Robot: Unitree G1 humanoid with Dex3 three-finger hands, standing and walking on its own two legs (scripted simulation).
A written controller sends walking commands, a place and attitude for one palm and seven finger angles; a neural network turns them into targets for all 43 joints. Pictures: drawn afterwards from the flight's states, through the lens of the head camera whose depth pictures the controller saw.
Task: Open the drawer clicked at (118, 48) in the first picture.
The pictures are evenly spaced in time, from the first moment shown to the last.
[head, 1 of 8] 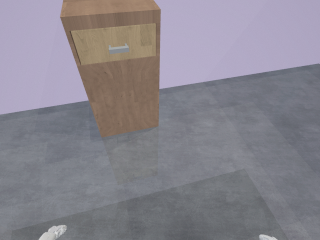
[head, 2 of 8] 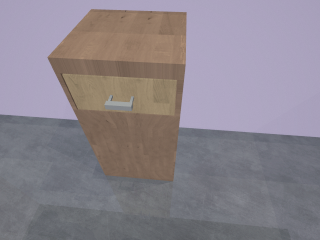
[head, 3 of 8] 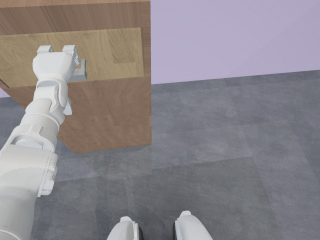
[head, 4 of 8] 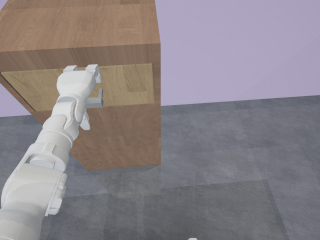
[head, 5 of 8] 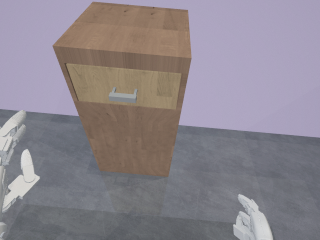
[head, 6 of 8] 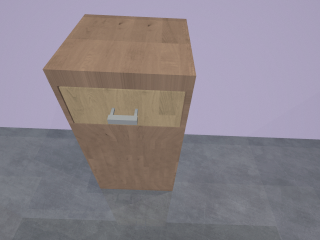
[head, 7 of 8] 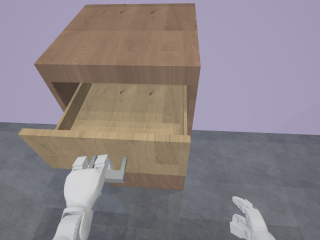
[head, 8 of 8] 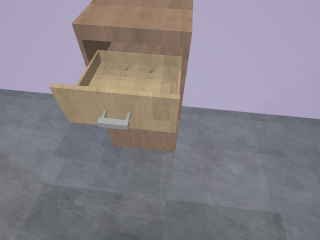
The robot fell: no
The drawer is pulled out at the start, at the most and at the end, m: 0.00 0.30 0.29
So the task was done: yes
